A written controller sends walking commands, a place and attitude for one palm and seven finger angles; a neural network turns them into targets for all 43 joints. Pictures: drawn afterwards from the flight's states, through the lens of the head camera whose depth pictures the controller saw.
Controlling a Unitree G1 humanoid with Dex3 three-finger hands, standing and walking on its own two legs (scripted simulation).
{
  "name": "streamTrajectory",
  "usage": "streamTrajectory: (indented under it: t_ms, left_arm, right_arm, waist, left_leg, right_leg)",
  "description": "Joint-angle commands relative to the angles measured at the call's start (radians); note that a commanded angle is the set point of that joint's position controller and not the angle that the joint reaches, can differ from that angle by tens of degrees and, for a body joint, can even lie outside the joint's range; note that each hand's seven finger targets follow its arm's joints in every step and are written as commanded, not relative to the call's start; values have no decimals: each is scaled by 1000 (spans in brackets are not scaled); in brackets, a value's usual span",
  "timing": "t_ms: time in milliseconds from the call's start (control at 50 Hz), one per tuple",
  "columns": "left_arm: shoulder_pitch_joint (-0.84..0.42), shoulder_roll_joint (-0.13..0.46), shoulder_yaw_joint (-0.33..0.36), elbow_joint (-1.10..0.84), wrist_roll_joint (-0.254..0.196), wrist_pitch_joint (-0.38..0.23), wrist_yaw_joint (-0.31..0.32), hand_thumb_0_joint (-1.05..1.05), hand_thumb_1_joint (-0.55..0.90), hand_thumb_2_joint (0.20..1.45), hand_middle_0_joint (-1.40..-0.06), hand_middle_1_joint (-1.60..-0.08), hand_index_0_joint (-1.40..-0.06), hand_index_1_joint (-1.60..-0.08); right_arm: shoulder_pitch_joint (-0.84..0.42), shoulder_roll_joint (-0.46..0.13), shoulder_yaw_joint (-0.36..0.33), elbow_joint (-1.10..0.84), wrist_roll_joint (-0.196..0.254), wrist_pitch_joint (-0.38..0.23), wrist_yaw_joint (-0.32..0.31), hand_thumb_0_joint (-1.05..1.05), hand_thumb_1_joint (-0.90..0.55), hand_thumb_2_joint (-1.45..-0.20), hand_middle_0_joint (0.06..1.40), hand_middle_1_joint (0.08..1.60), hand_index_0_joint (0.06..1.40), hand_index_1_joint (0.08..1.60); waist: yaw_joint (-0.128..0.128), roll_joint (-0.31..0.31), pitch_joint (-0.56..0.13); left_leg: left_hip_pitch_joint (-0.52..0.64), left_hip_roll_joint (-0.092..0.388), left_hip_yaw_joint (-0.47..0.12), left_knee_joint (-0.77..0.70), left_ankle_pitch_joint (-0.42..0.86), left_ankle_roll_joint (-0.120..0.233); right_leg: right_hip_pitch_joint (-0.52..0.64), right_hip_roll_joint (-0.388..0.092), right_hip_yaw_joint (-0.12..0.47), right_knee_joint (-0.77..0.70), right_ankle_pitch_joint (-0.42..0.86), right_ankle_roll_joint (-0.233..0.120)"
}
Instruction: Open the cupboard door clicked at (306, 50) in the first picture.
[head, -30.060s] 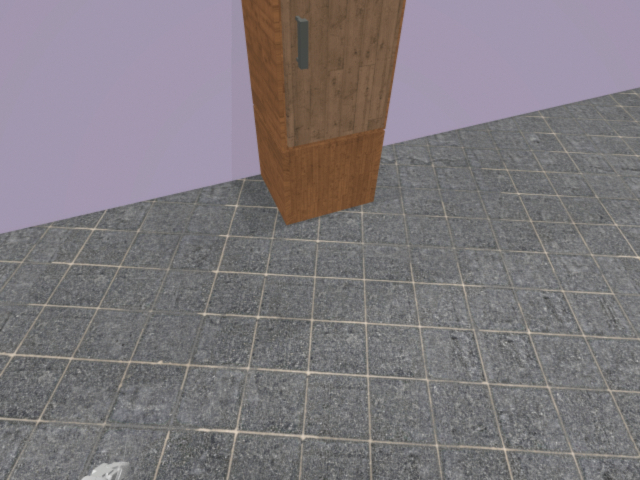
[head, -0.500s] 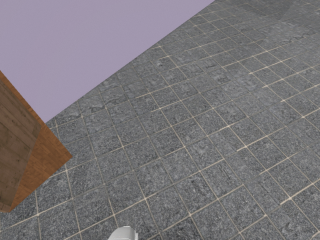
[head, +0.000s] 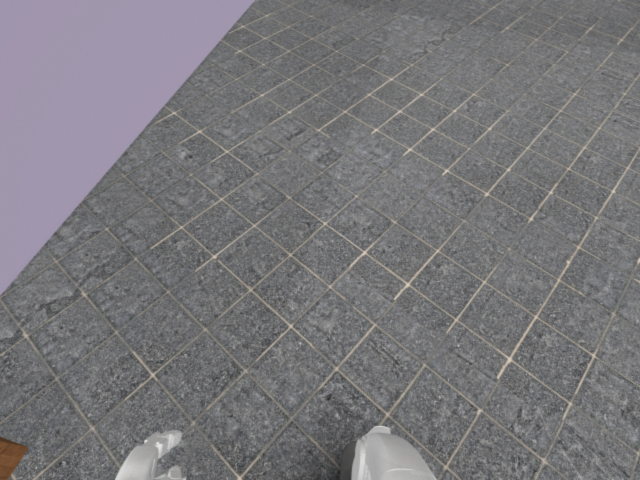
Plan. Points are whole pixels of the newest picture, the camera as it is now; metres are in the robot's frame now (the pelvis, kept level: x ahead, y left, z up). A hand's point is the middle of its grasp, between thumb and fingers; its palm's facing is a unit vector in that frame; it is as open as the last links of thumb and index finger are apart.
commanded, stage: walk to a spot facing it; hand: left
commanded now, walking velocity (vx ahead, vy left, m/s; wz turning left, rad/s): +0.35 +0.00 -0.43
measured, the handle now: out of the picture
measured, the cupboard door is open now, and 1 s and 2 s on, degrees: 41 41 41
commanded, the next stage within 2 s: turn to face it in 0.70 s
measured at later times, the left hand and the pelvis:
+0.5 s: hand (245, 421) +0.21 +0.11 -0.15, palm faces -0.03 -0.98 -0.22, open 7.3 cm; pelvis +0.24 -0.06 +0.01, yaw -9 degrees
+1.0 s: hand (288, 209) +0.61 +0.07 -0.16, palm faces -0.17 -0.96 -0.20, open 7.3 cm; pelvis +0.49 -0.09 +0.01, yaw -10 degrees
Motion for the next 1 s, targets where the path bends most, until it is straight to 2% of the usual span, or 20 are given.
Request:
streamTrajectory:
  t_ms: [0, 20, 40, 60, 80, 120, 180, 300, 380, 500, 560, 600, 620, 640, 660, 680, 740, 800, 860, 980]
  left_arm:
    - [181, 61, 15, -12, 0, -46, 7, 0, 900, 900, -200, -300, -200, -300]
    - [352, 124, 35, 38, 6, -57, 17, 0, 900, 900, -200, -300, -200, -300]
    - [457, 247, 66, 60, 7, -64, 35, 0, 900, 900, -200, -300, -200, -300]
    - [437, 300, 71, 59, -20, -59, 50, 0, 900, 900, -200, -300, -200, -300]
    - [335, 270, 63, 39, -28, -54, 57, 0, 900, 900, -200, -300, -200, -300]
    - [173, 150, 25, -1, -23, -69, 66, 0, 900, 900, -200, -300, -200, -300]
    - [153, 99, 8, 6, -10, -95, 67, 0, 900, 900, -200, -300, -200, -300]
    - [293, 47, 3, 89, -20, -123, 67, 0, 900, 900, -200, -300, -200, -300]
    - [400, 30, -13, 140, -19, -130, 79, 0, 900, 900, -200, -300, -200, -300]
    - [483, 27, -25, 189, -11, -128, 98, 0, 900, 900, -200, -300, -200, -300]
    - [484, 53, -19, 201, -9, -130, 103, 0, 900, 900, -200, -300, -200, -300]
    - [461, 69, -14, 208, -11, -135, 103, 0, 900, 900, -200, -300, -200, -300]
    - [437, 66, -14, 206, -14, -136, 101, 0, 900, 900, -200, -300, -200, -300]
    - [448, 34, -13, 184, -28, -138, 94, 0, 900, 900, -200, -300, -200, -300]
    - [465, -15, -34, 157, -40, -142, 82, 0, 900, 900, -200, -300, -200, -300]
    - [393, 15, -25, 146, -24, -134, 89, 0, 900, 900, -200, -300, -200, -300]
    - [322, -40, -16, 137, 5, -93, 62, 0, 900, 900, -200, -300, -200, -300]
    - [350, -91, -23, 138, 3, -63, 56, 0, 900, 900, -200, -300, -200, -300]
    - [291, -90, -32, 115, 4, -58, 55, 0, 900, 900, -200, -300, -200, -300]
    - [132, -1, -23, 50, -5, -54, 61, 0, 900, 900, -200, -300, -200, -300]
  right_arm:
    - [-35, -226, -54, -53, 15, -12, -8, 0, -900, -900, 200, 300, 200, 300]
    - [-77, -213, -52, -69, 27, -12, 4, 0, -900, -900, 200, 300, 200, 300]
    - [-50, -130, -38, -99, 49, -13, 10, 0, -900, -900, 200, 300, 200, 300]
    - [-123, -129, -42, -131, 51, -9, 10, 0, -900, -900, 200, 300, 200, 300]
    - [-156, -136, -55, -128, 43, -4, 13, 0, -900, -900, 200, 300, 200, 300]
    - [-140, -125, -60, -84, 30, 8, 12, 0, -900, -900, 200, 300, 200, 300]
    - [-72, -75, -50, -41, 15, 39, 18, 0, -900, -900, 200, 300, 200, 300]
    - [-196, -63, -56, -70, 19, 42, 28, 0, -900, -900, 200, 300, 200, 300]
    - [-342, -63, -53, -104, 25, 34, 36, 0, -900, -900, 200, 300, 200, 300]
    - [-504, -57, -48, -133, 30, 25, 50, 0, -900, -900, 200, 300, 200, 300]
    - [-475, -56, -45, -120, 29, 13, 45, 0, -900, -900, 200, 300, 200, 300]
    - [-306, -76, -52, -59, 23, 4, 28, 0, -900, -900, 200, 300, 200, 300]
    - [-156, -116, -64, -11, 18, 2, 21, 0, -900, -900, 200, 300, 200, 300]
    - [2, -200, -86, 18, -1, -3, 9, 0, -900, -900, 200, 300, 200, 300]
    - [77, -252, -91, 28, 1, -4, 3, 0, -900, -900, 200, 300, 200, 300]
    - [-2, -230, -84, 18, 20, 4, 5, 0, -900, -900, 200, 300, 200, 300]
    - [-140, -79, -43, -6, 15, -20, -1, 0, -900, -900, 200, 300, 200, 300]
    - [-99, -72, -30, 28, 21, -41, -9, 0, -900, -900, 200, 300, 200, 300]
    - [-89, -82, -27, 35, 25, -34, -6, 0, -900, -900, 200, 300, 200, 300]
    - [-52, -136, -38, 48, 24, 9, -4, 0, -900, -900, 200, 300, 200, 300]
  waist:
    - [145, 159, -125]
    - [230, 71, -212]
    - [252, -200, -324]
    - [227, -243, -315]
    - [175, -122, -138]
    - [71, -55, -76]
    - [8, -15, -89]
    - [37, -70, -95]
    - [74, -88, -69]
    - [99, -95, 15]
    - [67, -82, -23]
    - [-14, -92, -95]
    - [-84, -59, -156]
    - [-132, 71, -274]
    - [-103, 212, -377]
    - [-67, 87, -268]
    - [27, 60, 39]
    - [67, 63, -29]
    - [66, 108, -43]
    - [42, 177, -59]
  left_leg:
    - [-109, 206, -18, 269, 1137, 107]
    - [-294, 159, 4, 510, 962, 69]
    - [-628, -31, -19, 900, 43, 20]
    - [-759, -61, -187, 1119, -167, 35]
    - [-809, 5, -275, 1123, -47, 48]
    - [-677, 56, -297, 1010, 116, 36]
    - [-575, 55, -276, 846, 157, 28]
    - [-741, 21, -257, 676, 279, 15]
    - [-810, -6, -233, 599, 283, 25]
    - [-803, -45, -193, 451, 263, 54]
    - [-641, -120, -125, 314, 194, 91]
    - [-390, -174, -100, 213, 236, 130]
    - [-125, -127, -160, 173, 329, 162]
    - [135, 115, -486, 169, 412, 274]
    - [263, 378, -814, 37, 566, 404]
    - [110, 397, -808, -44, 462, 409]
    - [-305, 245, -494, -153, 345, 253]
    - [-290, 163, -277, -115, 747, 221]
    - [-317, 81, -206, -79, 928, 205]
    - [-290, 86, -308, 33, 882, 180]
  right_leg:
    - [413, 77, -56, -122, -18, -72]
    - [705, 28, 19, -192, 21, -110]
    - [951, -288, 532, -311, 11, -233]
    - [894, -405, 791, -482, 15, -269]
    - [745, -388, 673, -529, -77, -247]
    - [443, -290, 481, -553, -6, -106]
    - [325, -213, 331, -573, 122, -121]
    - [544, -138, 267, -554, 428, -11]
    - [670, -151, 272, -516, 687, -25]
    - [733, -180, 294, -528, 754, -56]
    - [755, -176, 259, -427, 1039, -58]
    - [687, -142, 216, -249, 1175, -30]
    - [511, -125, 206, -72, 1021, -15]
    - [254, -32, 155, 222, 598, 15]
    - [78, 84, 124, 576, -258, 13]
    - [26, 21, 192, 673, -290, -10]
    - [-5, -61, 179, 604, -98, 18]
    - [52, -60, 141, 426, -68, 43]
    - [164, -53, 57, 117, 28, 58]
    - [289, -1, 8, -110, 78, 64]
